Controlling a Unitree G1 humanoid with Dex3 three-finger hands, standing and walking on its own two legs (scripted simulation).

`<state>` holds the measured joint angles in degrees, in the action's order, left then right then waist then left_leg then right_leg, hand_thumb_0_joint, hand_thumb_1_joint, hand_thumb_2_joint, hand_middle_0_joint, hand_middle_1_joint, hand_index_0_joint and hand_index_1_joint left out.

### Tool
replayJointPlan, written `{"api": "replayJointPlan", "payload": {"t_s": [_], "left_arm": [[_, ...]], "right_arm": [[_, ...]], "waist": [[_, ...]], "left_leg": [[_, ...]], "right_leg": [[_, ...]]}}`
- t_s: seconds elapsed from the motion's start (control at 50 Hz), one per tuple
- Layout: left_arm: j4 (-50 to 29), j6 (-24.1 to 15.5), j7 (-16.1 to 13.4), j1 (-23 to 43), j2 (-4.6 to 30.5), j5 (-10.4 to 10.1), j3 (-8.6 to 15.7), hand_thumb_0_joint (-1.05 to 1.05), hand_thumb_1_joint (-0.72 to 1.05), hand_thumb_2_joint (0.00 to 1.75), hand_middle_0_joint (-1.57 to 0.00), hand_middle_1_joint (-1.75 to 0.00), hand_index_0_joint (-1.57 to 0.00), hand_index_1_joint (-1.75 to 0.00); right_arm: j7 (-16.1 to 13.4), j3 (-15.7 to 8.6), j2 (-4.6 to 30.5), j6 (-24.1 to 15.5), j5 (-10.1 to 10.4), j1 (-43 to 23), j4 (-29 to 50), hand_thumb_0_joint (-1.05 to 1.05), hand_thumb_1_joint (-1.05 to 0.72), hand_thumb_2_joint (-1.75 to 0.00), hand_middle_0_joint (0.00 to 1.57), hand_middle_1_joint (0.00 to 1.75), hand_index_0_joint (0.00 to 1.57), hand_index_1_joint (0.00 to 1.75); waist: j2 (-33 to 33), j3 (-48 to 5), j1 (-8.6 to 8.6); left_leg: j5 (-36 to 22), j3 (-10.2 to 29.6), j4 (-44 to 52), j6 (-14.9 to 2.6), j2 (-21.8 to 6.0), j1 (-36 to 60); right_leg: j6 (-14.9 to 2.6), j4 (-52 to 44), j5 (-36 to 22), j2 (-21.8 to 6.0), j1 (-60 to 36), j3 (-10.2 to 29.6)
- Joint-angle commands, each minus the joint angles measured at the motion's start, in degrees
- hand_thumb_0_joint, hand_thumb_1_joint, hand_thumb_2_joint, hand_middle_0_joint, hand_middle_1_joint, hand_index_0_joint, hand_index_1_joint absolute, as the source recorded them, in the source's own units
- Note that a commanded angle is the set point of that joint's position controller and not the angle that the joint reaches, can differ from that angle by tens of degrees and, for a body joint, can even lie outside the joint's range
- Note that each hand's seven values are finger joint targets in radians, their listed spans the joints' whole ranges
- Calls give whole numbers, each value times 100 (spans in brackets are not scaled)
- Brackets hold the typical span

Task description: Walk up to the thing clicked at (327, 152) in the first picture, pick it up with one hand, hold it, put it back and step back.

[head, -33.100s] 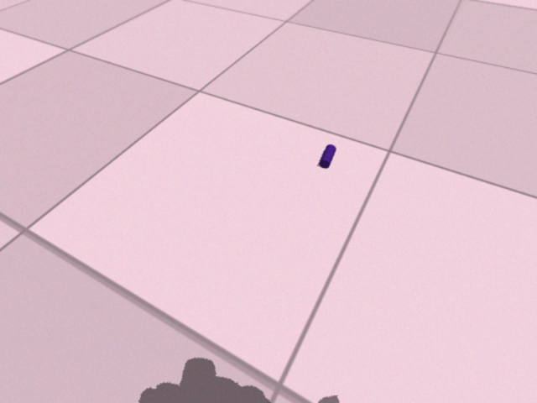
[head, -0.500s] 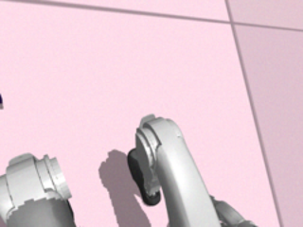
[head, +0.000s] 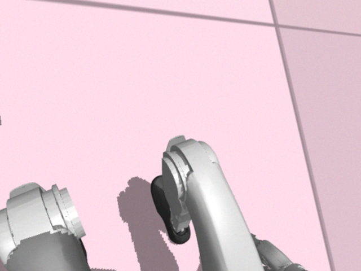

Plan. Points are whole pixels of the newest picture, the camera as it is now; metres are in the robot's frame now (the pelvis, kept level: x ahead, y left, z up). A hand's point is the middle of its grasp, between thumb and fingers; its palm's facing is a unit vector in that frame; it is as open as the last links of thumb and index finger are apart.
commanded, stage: open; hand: left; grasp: from above
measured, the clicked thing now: out of the picture +0.47 +0.32 -0.27
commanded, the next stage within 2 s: withdraw in 0.14 s
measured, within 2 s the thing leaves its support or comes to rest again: neither
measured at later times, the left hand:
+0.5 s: hand out of the picture +0.47 +0.33 -0.20, palm faces -0.31 -0.11 -0.94, open 13.5 cm
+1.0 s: hand out of the picture +0.43 +0.33 -0.06, palm faces -0.49 -0.11 -0.86, open 13.5 cm
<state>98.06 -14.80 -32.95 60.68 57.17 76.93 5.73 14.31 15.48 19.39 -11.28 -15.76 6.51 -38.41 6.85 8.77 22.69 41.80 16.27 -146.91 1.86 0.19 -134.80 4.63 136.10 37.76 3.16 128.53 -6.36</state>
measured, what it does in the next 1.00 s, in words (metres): rises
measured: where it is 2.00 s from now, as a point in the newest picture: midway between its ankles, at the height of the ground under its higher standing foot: (130, 247)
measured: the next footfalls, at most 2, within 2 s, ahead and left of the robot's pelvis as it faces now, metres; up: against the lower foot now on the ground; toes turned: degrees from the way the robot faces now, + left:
none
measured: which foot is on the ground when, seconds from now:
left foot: down 0.00-1.00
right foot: down 0.00-1.00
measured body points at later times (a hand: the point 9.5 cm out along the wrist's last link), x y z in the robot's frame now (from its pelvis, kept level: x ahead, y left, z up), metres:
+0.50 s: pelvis +0.00 +0.00 +0.00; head +0.26 +0.12 +0.35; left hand +0.48 +0.33 -0.15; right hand +0.06 -0.26 -0.06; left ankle +0.06 +0.13 -0.27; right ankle +0.12 -0.14 -0.27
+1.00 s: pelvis -0.01 -0.01 +0.07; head +0.20 +0.07 +0.45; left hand +0.45 +0.33 -0.01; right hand +0.10 -0.29 -0.03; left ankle +0.06 +0.13 -0.27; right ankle +0.12 -0.14 -0.27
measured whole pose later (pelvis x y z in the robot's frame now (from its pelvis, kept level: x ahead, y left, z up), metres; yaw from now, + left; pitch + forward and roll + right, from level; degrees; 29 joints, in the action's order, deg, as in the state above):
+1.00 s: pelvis -0.01 -0.01 +0.07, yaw +8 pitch +33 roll -8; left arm 76.3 -9.6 -8.6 57.8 41.7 66.9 -1.1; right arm 7.6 4.3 18.9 0.3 -5.7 9.1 -36.9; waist -1.1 -3.8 13.7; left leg 36.9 8.9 -130.6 1.6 0.3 -127.5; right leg 3.3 125.7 36.1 -0.3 123.4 -1.9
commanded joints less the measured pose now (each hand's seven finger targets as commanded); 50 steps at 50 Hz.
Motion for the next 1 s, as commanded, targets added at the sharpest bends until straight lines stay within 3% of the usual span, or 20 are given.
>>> {"api": "replayJointPlan", "payload": {"t_s": [0.0, 0.08, 0.1, 0.12, 0.22, 0.24, 0.28, 0.3, 0.34, 0.38, 0.42, 0.5, 0.54, 0.64, 0.66, 0.72, 0.76, 0.86, 0.98], "left_arm": [[-591, -87, -236, 1478, 1207, -30, 44, 0, -30, 82, -27, -79, -26, -79], [-598, -96, -258, 1415, 1143, -13, 8, 0, -34, 85, -22, -84, -22, -84], [-651, -86, -245, 1504, 1041, -48, -104, 0, -35, 87, -21, -85, -21, -85], [-636, -87, -291, 1446, 1276, -45, 35, 0, -36, 87, -21, -86, -20, -86], [-484, -34, -326, 1422, 1118, 34, -28, 0, -37, 88, -18, -89, -18, -88], [-571, -30, -331, 1487, 1176, 6, 52, 0, -39, 88, -17, -91, -18, -90], [-1035, -1, -399, 1640, 1543, -26, 299, 0, -40, 89, -17, -91, -17, -90], [-914, 60, -363, 1654, 1302, 10, 154, 0, -41, 89, -16, -91, -17, -90], [-1192, 161, -394, 1666, 1290, -51, 255, 0, -42, 90, -16, -91, -16, -91], [-1572, 282, -423, 1586, 1307, -192, 455, 0, -42, 91, -15, -92, -15, -91], [-1868, 476, -359, 1432, 976, -321, 351, 0, -46, 93, -12, -94, -12, -93], [-2391, 932, -21, 1209, 528, -657, 253, 0, -48, 95, -11, -95, -11, -95], [-2624, 1142, 319, 1225, 80, -842, -23, 0, -48, 96, -11, -96, -11, -96], [-3392, 1338, 1332, 1293, -196, -1114, -271, 0, -46, 95, -15, -92, -14, -93], [-3532, 1321, 1529, 1456, -212, -1121, -296, 0, -46, 95, -15, -92, -14, -93], [-3165, 1230, 2060, 1273, -749, -1157, -569, 0, -45, 95, -16, -91, -15, -92], [-3147, 1103, 2318, 1232, -781, -1199, -628, 0, -42, 93, -18, -90, -17, -91], [-3080, 701, 2478, 1252, -435, -1110, -514, 0, -42, 93, -18, -90, -17, -91], [-2486, 262, 1973, 1553, -274, -826, -536, 0, -40, 91, -18, -89, -18, -89]], "right_arm": [[-105, -551, 1921, 37, 27, 1016, -70, 0, -90, -90, 20, 30, 20, 30], [-94, -540, 1855, 16, 7, 1053, -81, 0, -89, -90, 20, 30, 20, 30], [-100, -585, 1909, -22, 51, 956, -42, 0, -89, -90, 20, 30, 20, 30], [-119, -557, 1882, 0, 69, 984, -83, 0, -89, -90, 20, 30, 20, 30], [-69, -562, 1863, -18, 37, 1020, -62, 0, -89, -90, 20, 30, 20, 30], [-56, -534, 1859, -28, 28, 1024, -57, 0, -90, -90, 20, 30, 20, 30], [-70, -619, 1944, -16, 58, 1063, -52, 0, -90, -90, 20, 30, 20, 30], [-48, -639, 1932, -55, 64, 1026, -31, 0, -90, -90, 20, 30, 20, 30], [10, -699, 1874, -95, 53, 1093, -42, 0, -90, -90, 20, 30, 20, 30], [55, -831, 1833, -91, 115, 1120, -77, 0, -90, -90, 20, 30, 20, 30], [112, -962, 1731, -60, 219, 1095, -56, 0, -90, -90, 20, 30, 20, 30], [179, -1265, 1593, 110, 480, 1232, -113, 0, -90, -90, 20, 30, 20, 30], [169, -1370, 1501, 230, 652, 1271, -183, 0, -90, -90, 20, 30, 20, 30], [15, -1675, 1390, 661, 932, 1492, -143, 0, -90, -90, 20, 30, 20, 30], [-36, -1698, 1377, 748, 981, 1541, -133, 0, -90, -90, 20, 30, 20, 30], [-214, -1733, 1308, 955, 1060, 1552, -19, 0, -91, -91, 20, 30, 20, 30], [-360, -1714, 1295, 1057, 1074, 1515, 92, 0, -90, -90, 20, 30, 20, 30], [-668, -1595, 1137, 1187, 1040, 1360, 248, 0, -90, -90, 20, 30, 20, 30], [-849, -1389, 1119, 1137, 940, 1281, 163, 0, -90, -90, 20, 30, 20, 30]], "waist": [[-3035, -3559, 272], [-2978, -3582, 265], [-2927, -3521, 249], [-2980, -3612, 213], [-3051, -3572, 267], [-2981, -3562, 271], [-3276, -4007, 77], [-3359, -3848, 159], [-3542, -4121, 92], [-3858, -4534, -112], [-3981, -4809, -276], [-3731, -5148, -549], [-3512, -5075, -576], [-2907, -5428, -691], [-2835, -5394, -639], [-2145, -4688, -546], [-1815, -4304, -525], [-1567, -4327, -703], [-1719, -4222, -589]], "left_leg": [[-1362, -777, 1497, -174, -164, 2812], [-1316, -791, 1535, -199, -169, 2816], [-1256, -794, 1500, -188, -159, 2818], [-1221, -777, 1600, -190, -182, 2841], [-1332, -743, 1566, -167, -182, 2909], [-1377, -723, 1560, -164, -176, 2860], [-1550, -762, 1635, -147, -171, 3084], [-1593, -760, 1577, -110, -174, 3194], [-1679, -785, 1625, -92, -186, 3382], [-1802, -844, 1717, -64, -170, 3566], [-1827, -921, 1827, -64, -167, 3614], [-1696, -1145, 1978, -176, -101, 3253], [-1578, -1195, 2112, -221, -94, 3165], [-1461, -1241, 2571, -263, -22, 3364], [-1429, -1193, 2652, -260, 6, 3357], [-1131, -1130, 2807, -289, 54, 3078], [-980, -1184, 2828, -321, 80, 2852], [-862, -1397, 2846, -355, 136, 2661], [-620, -1403, 2756, -362, 125, 2547]], "right_leg": [[-575, -1046, -1472, 154, -1904, -928], [-532, -1073, -1479, 181, -1974, -905], [-540, -1054, -1418, 160, -1854, -908], [-541, -1102, -1390, 182, -1985, -897], [-541, -971, -1480, 169, -1840, -935], [-536, -994, -1506, 156, -1853, -949], [-560, -1005, -1621, 151, -2016, -897], [-584, -913, -1640, 116, -1799, -909], [-575, -920, -1728, 133, -1869, -891], [-597, -934, -1799, 109, -1902, -858], [-627, -990, -1831, 118, -1840, -799], [-636, -1250, -1779, 105, -1877, -599], [-646, -1381, -1690, 105, -1820, -516], [-662, -1800, -1530, 26, -2337, -315], [-681, -1818, -1471, -10, -2276, -305], [-722, -2073, -1128, -60, -2054, -263], [-723, -2262, -923, -100, -2094, -203], [-688, -2452, -651, -148, -2420, -59], [-671, -2361, -420, -134, -2196, -57]]}}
